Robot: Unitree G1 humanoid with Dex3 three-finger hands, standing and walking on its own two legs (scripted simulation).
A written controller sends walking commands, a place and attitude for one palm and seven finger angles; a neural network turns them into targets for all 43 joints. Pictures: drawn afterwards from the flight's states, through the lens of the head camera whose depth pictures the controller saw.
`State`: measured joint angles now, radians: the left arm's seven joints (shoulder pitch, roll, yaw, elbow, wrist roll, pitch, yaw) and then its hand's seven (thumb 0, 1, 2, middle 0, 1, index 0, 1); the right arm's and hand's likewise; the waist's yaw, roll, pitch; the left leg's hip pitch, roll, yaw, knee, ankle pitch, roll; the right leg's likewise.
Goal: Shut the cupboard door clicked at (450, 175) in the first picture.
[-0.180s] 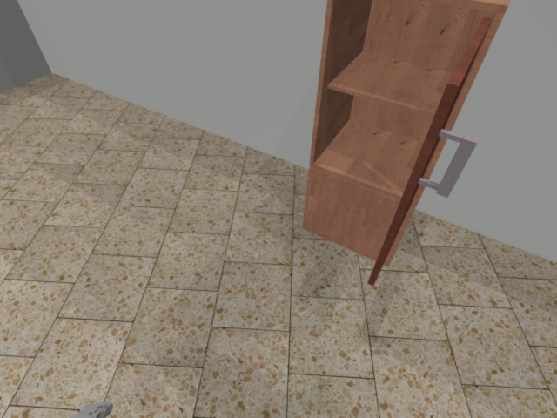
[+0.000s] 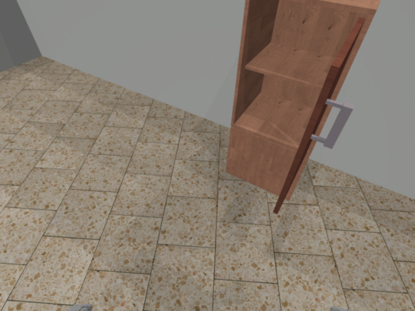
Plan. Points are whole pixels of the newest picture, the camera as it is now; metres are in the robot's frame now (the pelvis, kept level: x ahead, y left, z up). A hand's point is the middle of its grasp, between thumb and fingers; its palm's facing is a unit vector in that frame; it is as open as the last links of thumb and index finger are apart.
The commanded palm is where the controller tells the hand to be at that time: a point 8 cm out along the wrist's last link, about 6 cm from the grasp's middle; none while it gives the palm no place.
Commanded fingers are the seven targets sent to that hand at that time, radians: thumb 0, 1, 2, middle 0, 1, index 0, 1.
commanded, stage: stand and wait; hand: left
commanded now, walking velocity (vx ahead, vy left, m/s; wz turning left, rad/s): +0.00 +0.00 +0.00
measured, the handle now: (329, 123) +0.58 -0.28 +0.07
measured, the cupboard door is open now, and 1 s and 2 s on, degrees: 89 89 89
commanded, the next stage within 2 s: look at it before walking up in 0.64 s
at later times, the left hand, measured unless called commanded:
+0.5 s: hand out of the picture +0.06 +0.24 -0.15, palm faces -0.03 -0.94 -0.34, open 7.4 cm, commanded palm none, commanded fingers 0.00 0.90 0.90 -0.20 -0.30 -0.20 -0.30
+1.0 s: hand out of the picture +0.07 +0.23 -0.15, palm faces -0.03 -0.94 -0.34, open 7.4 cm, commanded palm none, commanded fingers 0.00 0.90 0.90 -0.20 -0.30 -0.20 -0.30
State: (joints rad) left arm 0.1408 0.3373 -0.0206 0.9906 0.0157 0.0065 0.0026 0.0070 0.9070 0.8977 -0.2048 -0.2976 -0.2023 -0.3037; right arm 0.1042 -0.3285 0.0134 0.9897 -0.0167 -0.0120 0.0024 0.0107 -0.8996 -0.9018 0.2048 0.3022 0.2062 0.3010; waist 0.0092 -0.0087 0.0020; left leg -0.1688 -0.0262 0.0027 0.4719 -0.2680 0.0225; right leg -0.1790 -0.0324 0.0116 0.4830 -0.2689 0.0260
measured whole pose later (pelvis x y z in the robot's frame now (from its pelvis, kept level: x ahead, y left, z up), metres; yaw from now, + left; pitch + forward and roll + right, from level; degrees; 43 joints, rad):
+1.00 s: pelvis -0.01 -0.02 +0.01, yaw +0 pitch -2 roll +0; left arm 0.14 0.34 -0.01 1.08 0.02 0.00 0.00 0.01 0.91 0.90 -0.21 -0.30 -0.20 -0.30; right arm 0.13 -0.34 0.01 1.11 -0.01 -0.01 0.00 0.01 -0.90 -0.90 0.20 0.30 0.21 0.30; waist 0.00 0.00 0.02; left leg -0.13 0.00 0.00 0.37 -0.20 0.00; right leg -0.15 -0.01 0.01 0.39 -0.21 0.00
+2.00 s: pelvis -0.04 -0.05 +0.00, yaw -17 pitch +0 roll +2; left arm 0.29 0.19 0.04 0.93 0.02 0.03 0.00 0.01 0.91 0.90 -0.21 -0.30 -0.20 -0.30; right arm 0.14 -0.24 -0.06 0.96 -0.02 0.05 -0.02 0.01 -0.90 -0.90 0.20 0.30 0.20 0.30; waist 0.04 0.01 0.08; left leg -0.48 0.05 -0.01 1.09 -0.34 -0.06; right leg -0.29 0.08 0.06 0.48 -0.19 -0.08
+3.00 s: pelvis -0.07 -0.01 +0.00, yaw -53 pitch +0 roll +1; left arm 0.17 0.21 0.05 0.90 0.02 0.03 0.00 0.00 0.91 0.90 -0.20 -0.30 -0.20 -0.30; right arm 0.22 -0.25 -0.06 0.94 -0.02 0.05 -0.02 0.01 -0.90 -0.90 0.20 0.30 0.20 0.30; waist -0.02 0.02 0.07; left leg -0.49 0.11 0.03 1.06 -0.37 -0.09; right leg -0.24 0.04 0.03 0.50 -0.25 -0.05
